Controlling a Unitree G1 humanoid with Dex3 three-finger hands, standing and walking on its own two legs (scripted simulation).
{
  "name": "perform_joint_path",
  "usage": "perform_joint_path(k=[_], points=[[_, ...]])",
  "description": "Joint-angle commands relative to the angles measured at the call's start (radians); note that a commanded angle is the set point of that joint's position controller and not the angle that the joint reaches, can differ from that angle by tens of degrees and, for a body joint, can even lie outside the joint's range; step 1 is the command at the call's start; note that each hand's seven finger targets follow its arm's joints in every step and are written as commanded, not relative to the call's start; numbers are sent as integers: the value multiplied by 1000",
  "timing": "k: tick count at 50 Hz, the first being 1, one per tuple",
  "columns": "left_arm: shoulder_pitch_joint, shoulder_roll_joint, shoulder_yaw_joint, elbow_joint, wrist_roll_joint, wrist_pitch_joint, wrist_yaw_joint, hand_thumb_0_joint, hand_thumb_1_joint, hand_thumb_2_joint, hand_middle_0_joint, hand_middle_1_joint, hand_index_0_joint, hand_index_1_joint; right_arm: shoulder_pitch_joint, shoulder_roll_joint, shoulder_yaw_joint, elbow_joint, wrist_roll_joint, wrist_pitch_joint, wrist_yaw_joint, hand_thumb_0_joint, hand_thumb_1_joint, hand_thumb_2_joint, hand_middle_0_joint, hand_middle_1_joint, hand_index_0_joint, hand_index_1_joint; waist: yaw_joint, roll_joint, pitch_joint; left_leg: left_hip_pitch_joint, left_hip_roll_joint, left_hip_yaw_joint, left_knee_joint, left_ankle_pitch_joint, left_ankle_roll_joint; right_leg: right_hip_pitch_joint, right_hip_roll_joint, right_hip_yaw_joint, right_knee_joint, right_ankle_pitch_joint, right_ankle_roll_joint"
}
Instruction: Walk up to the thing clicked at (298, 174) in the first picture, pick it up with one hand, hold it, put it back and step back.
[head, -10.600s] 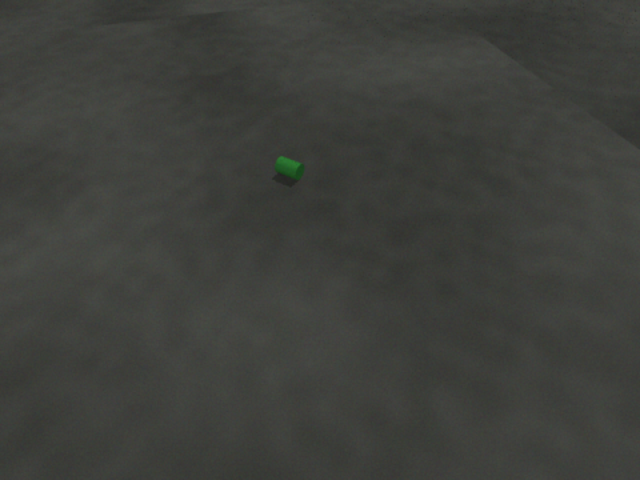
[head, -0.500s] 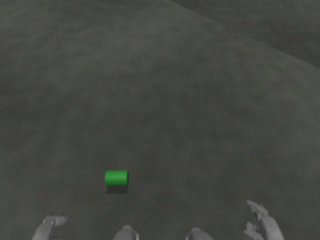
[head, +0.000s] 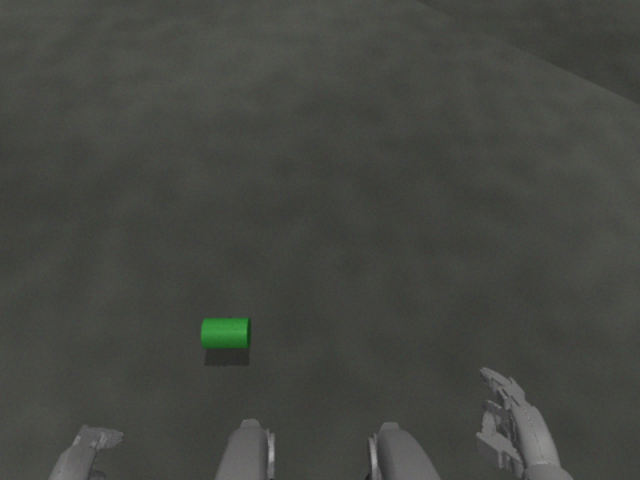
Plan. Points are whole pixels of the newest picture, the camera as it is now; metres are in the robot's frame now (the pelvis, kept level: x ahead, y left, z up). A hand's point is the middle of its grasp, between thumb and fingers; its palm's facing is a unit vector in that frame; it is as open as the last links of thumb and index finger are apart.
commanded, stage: rise first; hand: left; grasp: from above
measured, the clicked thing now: (227, 333) +0.49 +0.24 -0.62
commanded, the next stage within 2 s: none
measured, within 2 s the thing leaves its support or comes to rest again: neither
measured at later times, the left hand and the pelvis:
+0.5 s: hand (157, 398) +0.28 +0.30 -0.33, palm faces -0.49 -0.36 -0.80, open 13.9 cm; pelvis -0.06 +0.00 -0.20, yaw -3 degrees
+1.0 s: hand (177, 360) +0.37 +0.30 -0.43, palm faces -0.47 -0.04 -0.88, open 14.2 cm; pelvis -0.09 +0.01 -0.29, yaw -6 degrees
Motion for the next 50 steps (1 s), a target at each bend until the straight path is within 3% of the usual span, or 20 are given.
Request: perform_joint_path(k=[1, 3, 5, 6, 9, 15, 17, 22, 24, 27, 28, 30, 36, 44, 50], points=[[-169, 223, 80, 4, 75, -89, 30, 0, -607, 983, -117, -991, -96, -1010, -30, -149, -65, -110, -5, -70, -10, 0, -936, -909, 201, 300, 200, 300, -40, 21, -203, 62, -36, 50, -37, 165, 48, -50, 33, -22, -40, 172, -53], [-238, 250, 86, 53, 107, -148, 33, 0, -596, 980, -110, -984, -89, -1003, -37, -158, -70, -90, -9, -82, -3, 0, -923, -905, 201, 300, 200, 300, -33, 35, -227, -6, -39, 50, 18, 106, 48, -119, 29, -13, 21, 121, -53], [-286, 230, 45, 70, 149, -209, 30, 0, -594, 992, -135, -961, -107, -988, -41, -165, -76, -76, -9, -97, 5, 0, -927, -907, 201, 300, 200, 300, -38, 51, -272, -43, -39, 45, 56, 57, 46, -188, 29, -8, 75, 82, -55], [-308, 261, 60, 69, 174, -237, 33, 0, -580, 980, -150, -953, -123, -981, -44, -171, -81, -71, -8, -102, 7, 0, -929, -908, 201, 300, 200, 300, -20, 66, -315, -54, -41, 49, 85, 58, 45, -208, 32, -5, 103, 80, -57], [-377, 330, 83, 112, 249, -302, 49, 0, -563, 965, -195, -933, -167, -962, -54, -193, -86, -41, -6, -100, 13, 0, -950, -914, 201, 300, 200, 300, -14, 94, -413, -98, -36, 28, 159, 96, 36, -301, 32, -14, 221, 109, -60], [-551, 429, 129, 245, 388, -364, 108, 0, -547, 972, -153, -992, -140, -1005, -26, -213, -102, 15, -1, -58, 37, 0, -938, -911, 200, 300, 200, 300, 18, 89, -562, -227, -44, 43, 347, 217, 44, -427, 36, -23, 371, 198, -62], [-629, 440, 126, 262, 419, -372, 114, 0, -534, 969, -148, -1007, -141, -1016, -16, -215, -107, 33, -5, -44, 45, 0, -935, -910, 200, 300, 200, 300, 15, 71, -601, -264, -43, 48, 403, 224, 49, -447, 37, -25, 401, 207, -59], [-868, 544, 124, 360, 523, -420, 104, 0, -538, 969, -160, -1017, -156, -1022, 27, -229, -110, 86, -18, -8, 62, 0, -947, -915, 200, 300, 200, 300, -9, 46, -662, -379, -39, 46, 529, 185, 57, -504, 36, -38, 496, 181, -56], [-935, 551, 108, 401, 557, -443, 97, 0, -547, 985, -127, -1040, -128, -1041, 40, -232, -108, 97, -25, 4, 68, 0, -937, -912, 200, 300, 200, 300, -24, 40, -652, -432, -38, 41, 561, 125, 57, -551, 37, -48, 528, 134, -57], [-1015, 613, 117, 452, 609, -482, 103, 0, -511, 982, -128, -1016, -128, -1018, 51, -242, -106, 106, -30, 22, 71, 0, -909, -905, 200, 300, 200, 300, -16, 39, -647, -490, -39, 43, 589, 30, 58, -600, 44, -60, 551, 41, -59], [-1032, 607, 109, 468, 623, -493, 104, 0, -515, 988, -125, -1018, -124, -1020, 51, -242, -101, 108, -33, 29, 74, 0, -911, -906, 200, 300, 200, 300, -24, 44, -632, -514, -40, 40, 594, 2, 59, -622, 46, -64, 564, 15, -60], [-1096, 666, 132, 470, 656, -515, 118, 0, -511, 1006, -100, -1023, -99, -1026, 61, -247, -97, 116, -37, 44, 77, 0, -883, -899, 199, 300, 200, 300, -18, 69, -658, -512, -42, 41, 615, -9, 58, -641, 48, -71, 589, -1, -62], [-1210, 712, 115, 573, 747, -563, 169, 0, -538, 1042, -65, -1009, -60, -1015, 74, -253, -77, 130, -54, 90, 89, 0, -876, -896, 200, 299, 200, 299, -54, 125, -594, -576, -46, 29, 664, -93, 59, -763, 56, -97, 656, -75, -68], [-1334, 747, 87, 701, 870, -568, 260, 0, -551, 1039, -67, -965, -57, -975, 93, -262, -56, 156, -80, 142, 105, 0, -891, -899, 200, 299, 200, 299, -96, 162, -565, -629, -58, 32, 735, -73, 63, -854, 58, -111, 715, -51, -73], [-1392, 741, 44, 772, 932, -565, 283, 0, -553, 1030, -68, -957, -58, -965, 103, -270, -47, 171, -98, 156, 117, 0, -898, -901, 200, 300, 200, 300, -117, 202, -551, -619, -59, 18, 758, -55, 57, -903, 55, -124, 758, -19, -75]])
